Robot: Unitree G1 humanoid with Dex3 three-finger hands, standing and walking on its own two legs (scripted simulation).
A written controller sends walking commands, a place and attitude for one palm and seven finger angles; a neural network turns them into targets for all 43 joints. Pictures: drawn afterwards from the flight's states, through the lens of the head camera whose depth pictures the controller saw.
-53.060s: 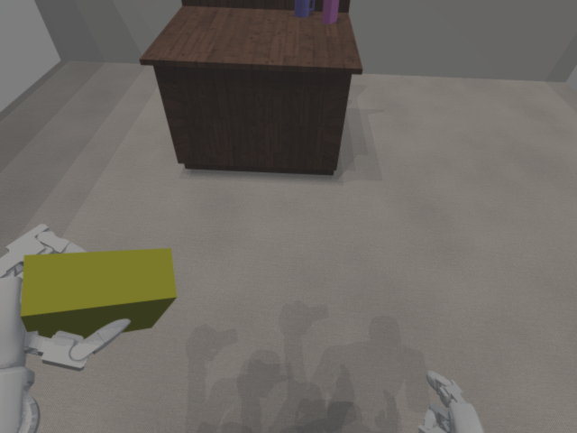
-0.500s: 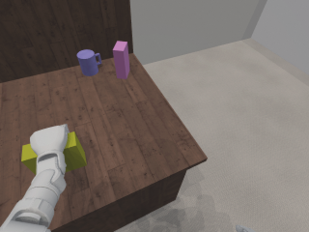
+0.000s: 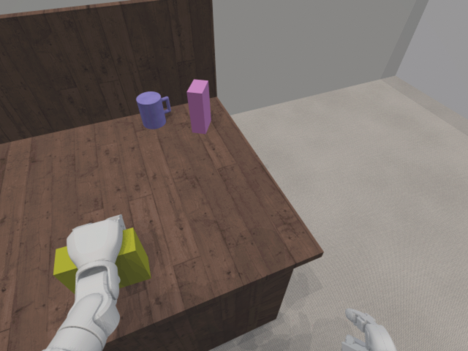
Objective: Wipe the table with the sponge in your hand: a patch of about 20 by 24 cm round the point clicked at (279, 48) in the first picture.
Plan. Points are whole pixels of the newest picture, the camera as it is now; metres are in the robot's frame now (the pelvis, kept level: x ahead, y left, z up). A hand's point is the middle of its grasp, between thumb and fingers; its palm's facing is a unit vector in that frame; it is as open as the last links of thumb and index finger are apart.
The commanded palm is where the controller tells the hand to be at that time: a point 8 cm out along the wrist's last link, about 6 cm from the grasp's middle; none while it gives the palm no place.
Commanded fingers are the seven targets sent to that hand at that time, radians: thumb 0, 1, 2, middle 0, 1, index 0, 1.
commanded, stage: wipe back along the first lane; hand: left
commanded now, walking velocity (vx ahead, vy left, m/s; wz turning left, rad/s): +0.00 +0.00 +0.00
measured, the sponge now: (110, 269) +0.28 +0.28 -0.06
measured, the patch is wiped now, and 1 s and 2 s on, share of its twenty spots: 1.00 1.00 1.00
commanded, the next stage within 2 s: lift the sponge slowly off the table in 0.38 s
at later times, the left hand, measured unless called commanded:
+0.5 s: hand (113, 283) +0.23 +0.25 -0.02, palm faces -0.05 -0.05 -1.00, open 9.3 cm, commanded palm +0.19 +0.24 +0.01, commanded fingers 0.00 0.10 1.30 -1.20 -1.60 -1.20 -1.60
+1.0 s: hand (111, 288) +0.22 +0.24 -0.02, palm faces -0.09 -0.09 -0.99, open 9.3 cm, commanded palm +0.20 +0.23 +0.04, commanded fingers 0.00 0.10 1.30 -1.20 -1.60 -1.20 -1.60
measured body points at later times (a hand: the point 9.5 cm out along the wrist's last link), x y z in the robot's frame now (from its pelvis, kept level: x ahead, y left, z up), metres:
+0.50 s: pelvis -0.01 -0.01 +0.00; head -0.02 -0.03 +0.45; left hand +0.23 +0.24 +0.03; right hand +0.19 -0.23 -0.09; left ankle -0.01 +0.06 -0.72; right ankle -0.02 -0.10 -0.72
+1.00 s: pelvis -0.01 -0.03 +0.01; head -0.02 -0.05 +0.46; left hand +0.22 +0.24 +0.04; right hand +0.18 -0.26 -0.09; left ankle -0.01 +0.06 -0.72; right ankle -0.02 -0.10 -0.72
